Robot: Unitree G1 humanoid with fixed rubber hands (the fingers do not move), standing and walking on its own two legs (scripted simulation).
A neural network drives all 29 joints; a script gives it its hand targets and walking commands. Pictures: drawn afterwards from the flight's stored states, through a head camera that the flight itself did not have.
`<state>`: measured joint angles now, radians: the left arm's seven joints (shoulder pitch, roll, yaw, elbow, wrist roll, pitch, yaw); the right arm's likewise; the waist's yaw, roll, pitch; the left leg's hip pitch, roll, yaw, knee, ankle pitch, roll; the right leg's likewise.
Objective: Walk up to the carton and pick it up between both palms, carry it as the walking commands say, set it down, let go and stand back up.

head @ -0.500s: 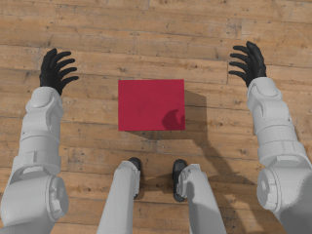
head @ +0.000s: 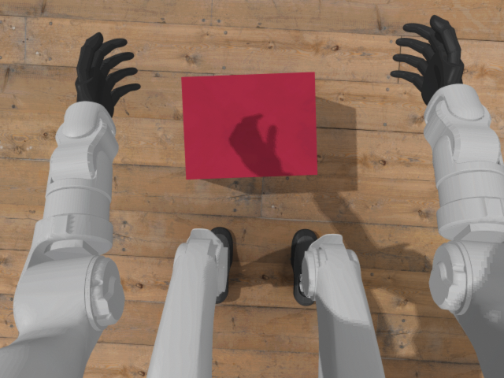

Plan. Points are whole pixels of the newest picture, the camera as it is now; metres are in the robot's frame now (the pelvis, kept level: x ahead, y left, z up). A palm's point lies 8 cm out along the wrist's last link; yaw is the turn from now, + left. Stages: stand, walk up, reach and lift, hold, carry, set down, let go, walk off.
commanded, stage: reach and lift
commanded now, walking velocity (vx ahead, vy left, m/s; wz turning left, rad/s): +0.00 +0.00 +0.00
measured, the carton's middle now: (250, 131) +0.49 +0.04 -0.46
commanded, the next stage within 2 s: none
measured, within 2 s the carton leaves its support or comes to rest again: neither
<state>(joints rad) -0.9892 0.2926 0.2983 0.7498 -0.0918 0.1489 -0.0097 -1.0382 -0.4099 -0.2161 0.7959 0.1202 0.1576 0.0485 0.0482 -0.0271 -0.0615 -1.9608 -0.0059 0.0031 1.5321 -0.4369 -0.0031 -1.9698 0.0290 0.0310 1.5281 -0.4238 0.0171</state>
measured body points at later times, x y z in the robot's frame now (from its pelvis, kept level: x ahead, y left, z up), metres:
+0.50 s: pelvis -0.04 -0.01 -0.12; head +0.33 +0.00 +0.12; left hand +0.49 +0.25 -0.29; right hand +0.52 -0.21 -0.28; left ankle +0.09 +0.12 -0.51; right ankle +0.10 -0.12 -0.51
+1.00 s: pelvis -0.02 +0.00 -0.20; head +0.35 +0.01 +0.04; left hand +0.48 +0.26 -0.40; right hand +0.51 -0.21 -0.40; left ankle +0.09 +0.12 -0.51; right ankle +0.10 -0.12 -0.51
